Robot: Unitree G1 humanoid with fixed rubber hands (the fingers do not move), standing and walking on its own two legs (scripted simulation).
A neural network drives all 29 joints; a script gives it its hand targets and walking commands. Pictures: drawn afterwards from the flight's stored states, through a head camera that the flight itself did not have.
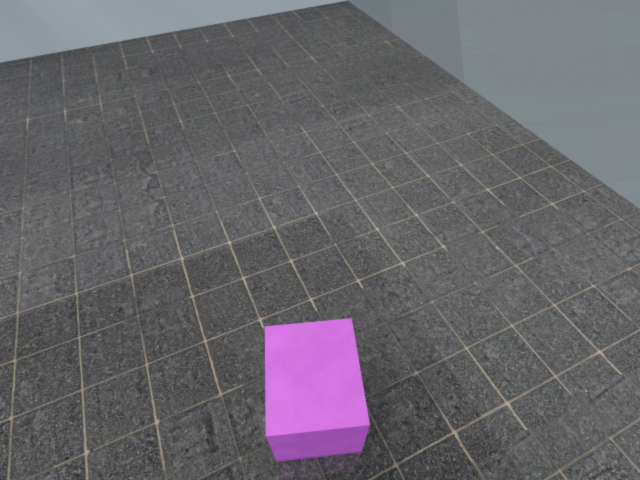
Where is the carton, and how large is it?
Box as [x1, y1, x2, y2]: [265, 318, 369, 461]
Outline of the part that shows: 351,318 265,326 266,438 277,461 361,451 369,426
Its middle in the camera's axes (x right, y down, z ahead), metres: -0.02 +0.42 +1.10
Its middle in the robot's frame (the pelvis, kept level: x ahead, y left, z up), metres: +0.45 +0.03 -0.64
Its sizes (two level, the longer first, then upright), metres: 0.283 0.244 0.274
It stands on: the floor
